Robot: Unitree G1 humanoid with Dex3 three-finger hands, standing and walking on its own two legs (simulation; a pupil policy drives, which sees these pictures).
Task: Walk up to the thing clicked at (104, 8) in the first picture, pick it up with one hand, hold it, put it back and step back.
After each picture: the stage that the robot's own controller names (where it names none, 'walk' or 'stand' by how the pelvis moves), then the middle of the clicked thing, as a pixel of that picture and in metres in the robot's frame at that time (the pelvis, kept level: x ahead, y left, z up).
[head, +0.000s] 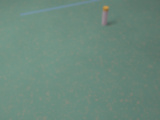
stand; (105, 16) +1.79 -0.21 -0.65
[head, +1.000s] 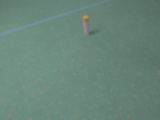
walk; (86, 25) +1.65 +0.14 -0.63
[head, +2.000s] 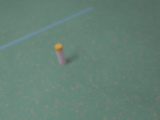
walk; (60, 54) +1.05 +0.34 -0.65
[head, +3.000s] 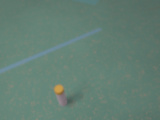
walk; (61, 96) +0.59 +0.27 -0.64
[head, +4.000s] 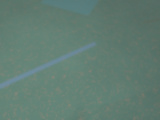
walk; out of the picture +0.33 +0.21 -0.64
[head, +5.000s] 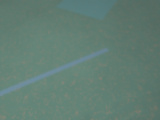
stand; out of the picture +0.29 +0.22 -0.65
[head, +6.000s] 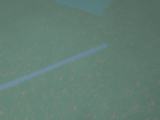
stand; out of the picture +0.30 +0.23 -0.65
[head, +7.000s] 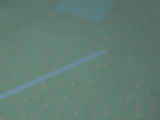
stand; out of the picture +0.29 +0.24 -0.66
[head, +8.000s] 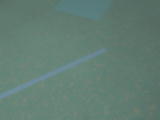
stand; out of the picture +0.28 +0.24 -0.66
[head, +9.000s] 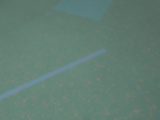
stand; out of the picture +0.28 +0.24 -0.66
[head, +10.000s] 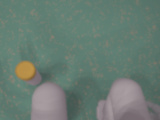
go down; (30, 75) +0.36 +0.23 -0.31
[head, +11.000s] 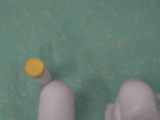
go down; (40, 73) +0.37 +0.22 -0.28
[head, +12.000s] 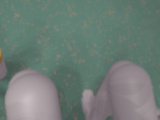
close in; out of the picture +0.37 +0.25 -0.17
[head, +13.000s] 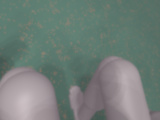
close; out of the picture +0.38 +0.25 -0.16
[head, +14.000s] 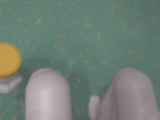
lift; (4, 69) +0.32 +0.26 -0.09
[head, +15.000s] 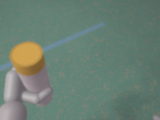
lift; (36, 80) +0.31 +0.18 +0.07
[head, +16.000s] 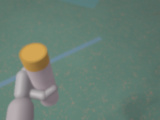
hold; (43, 79) +0.33 +0.16 +0.05
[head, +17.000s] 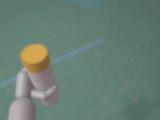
hold; (43, 79) +0.33 +0.17 +0.05
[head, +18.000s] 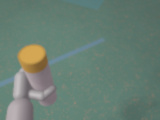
crouch; (41, 80) +0.32 +0.18 +0.05
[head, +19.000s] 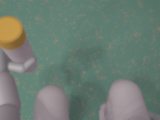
crouch; (20, 51) +0.42 +0.21 -0.04
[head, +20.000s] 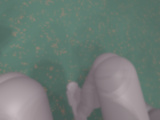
lower; out of the picture +0.42 +0.27 -0.16
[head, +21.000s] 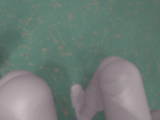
lower; out of the picture +0.40 +0.27 -0.15
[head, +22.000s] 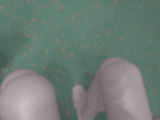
lower; out of the picture +0.40 +0.27 -0.15
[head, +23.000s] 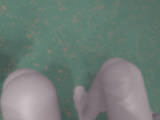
lower; out of the picture +0.38 +0.26 -0.15
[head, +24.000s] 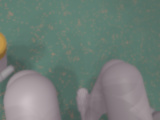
draw back; out of the picture +0.38 +0.24 -0.14
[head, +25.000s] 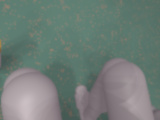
rise; out of the picture +0.38 +0.25 -0.16
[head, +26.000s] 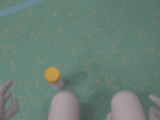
walk; (55, 80) +0.39 +0.19 -0.37
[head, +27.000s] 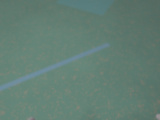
stand; out of the picture +0.33 +0.18 -0.59
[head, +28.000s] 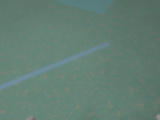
stand; out of the picture +0.33 +0.19 -0.59
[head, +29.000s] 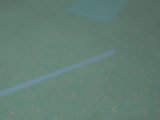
stand; out of the picture +0.35 +0.17 -0.64
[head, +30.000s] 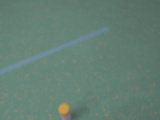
walk; (65, 113) +0.37 +0.15 -0.64
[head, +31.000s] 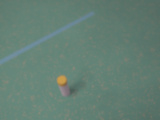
walk; (63, 86) +0.57 +0.21 -0.62
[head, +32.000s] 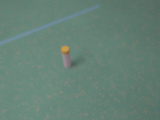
stand; (66, 57) +0.91 +0.22 -0.63
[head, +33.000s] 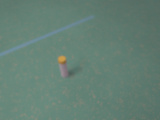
stand; (63, 67) +0.90 +0.25 -0.65
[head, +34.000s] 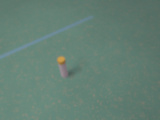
stand; (63, 67) +0.91 +0.27 -0.66
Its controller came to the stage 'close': yes
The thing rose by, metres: 0.70
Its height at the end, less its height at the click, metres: +0.00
